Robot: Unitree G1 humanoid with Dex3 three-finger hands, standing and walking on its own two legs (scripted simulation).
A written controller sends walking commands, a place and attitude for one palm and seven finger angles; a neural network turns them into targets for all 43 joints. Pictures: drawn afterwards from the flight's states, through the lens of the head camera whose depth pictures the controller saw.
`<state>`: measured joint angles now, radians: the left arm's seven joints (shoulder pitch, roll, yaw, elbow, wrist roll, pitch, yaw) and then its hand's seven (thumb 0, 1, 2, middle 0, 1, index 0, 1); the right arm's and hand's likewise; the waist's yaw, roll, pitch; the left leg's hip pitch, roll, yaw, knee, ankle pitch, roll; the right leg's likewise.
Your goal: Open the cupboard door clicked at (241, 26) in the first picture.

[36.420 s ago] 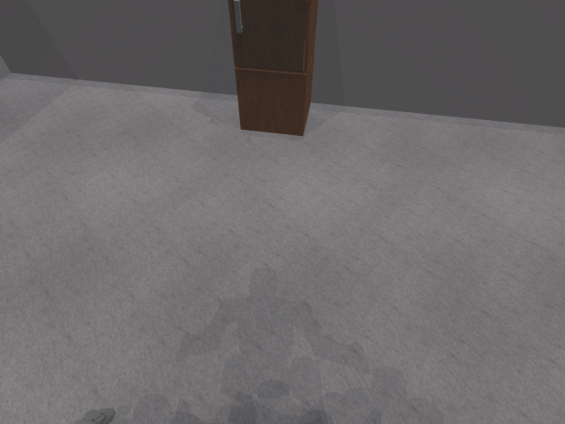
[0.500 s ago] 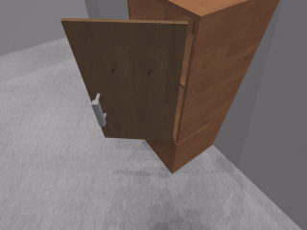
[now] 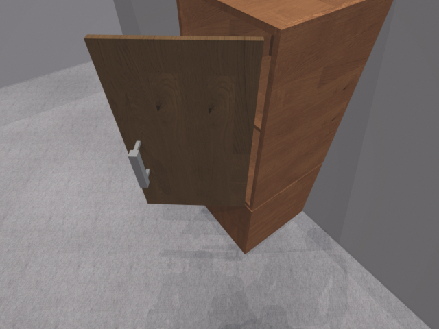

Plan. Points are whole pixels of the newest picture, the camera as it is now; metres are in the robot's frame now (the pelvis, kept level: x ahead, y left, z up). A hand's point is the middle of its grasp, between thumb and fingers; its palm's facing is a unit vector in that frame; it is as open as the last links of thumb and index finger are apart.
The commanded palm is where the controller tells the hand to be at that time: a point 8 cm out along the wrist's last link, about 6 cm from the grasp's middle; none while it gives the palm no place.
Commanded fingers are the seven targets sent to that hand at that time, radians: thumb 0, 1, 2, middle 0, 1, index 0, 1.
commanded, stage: come to a stop and stand still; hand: left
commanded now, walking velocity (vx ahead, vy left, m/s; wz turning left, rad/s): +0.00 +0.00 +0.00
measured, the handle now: (141, 164) +0.55 +0.25 -0.09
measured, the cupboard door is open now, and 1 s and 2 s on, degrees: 51 51 51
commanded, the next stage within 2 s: look again from close up in 1.02 s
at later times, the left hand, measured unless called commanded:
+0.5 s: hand out of the picture -0.02 +0.21 -0.16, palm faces +0.02 -0.97 -0.25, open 7.4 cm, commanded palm none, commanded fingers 0.00 0.90 0.90 -0.20 -0.30 -0.20 -0.30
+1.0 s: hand out of the picture -0.10 +0.18 -0.18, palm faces +0.03 -0.99 -0.13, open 7.4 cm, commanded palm none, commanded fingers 0.00 0.90 0.90 -0.20 -0.30 -0.20 -0.30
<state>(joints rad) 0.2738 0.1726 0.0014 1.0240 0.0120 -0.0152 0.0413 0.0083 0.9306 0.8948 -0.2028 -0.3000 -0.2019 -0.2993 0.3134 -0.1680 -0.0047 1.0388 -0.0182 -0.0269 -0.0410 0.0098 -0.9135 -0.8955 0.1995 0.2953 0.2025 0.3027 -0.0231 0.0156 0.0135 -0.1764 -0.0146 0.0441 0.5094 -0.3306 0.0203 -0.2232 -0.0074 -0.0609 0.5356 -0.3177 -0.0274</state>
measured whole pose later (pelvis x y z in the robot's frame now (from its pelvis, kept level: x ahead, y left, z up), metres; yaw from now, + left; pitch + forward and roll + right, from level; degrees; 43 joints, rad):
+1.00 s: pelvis -0.07 +0.03 +0.01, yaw -1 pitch -2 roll +0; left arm 0.38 0.11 -0.01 1.10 0.02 0.00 0.05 0.01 0.91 0.90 -0.20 -0.30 -0.20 -0.30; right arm 0.34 -0.11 0.00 1.12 0.00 0.01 -0.02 0.00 -0.90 -0.90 0.20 0.29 0.20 0.30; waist 0.00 -0.02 0.01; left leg -0.20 -0.04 0.07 0.44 -0.21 0.07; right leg -0.23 -0.03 -0.04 0.42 -0.15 0.02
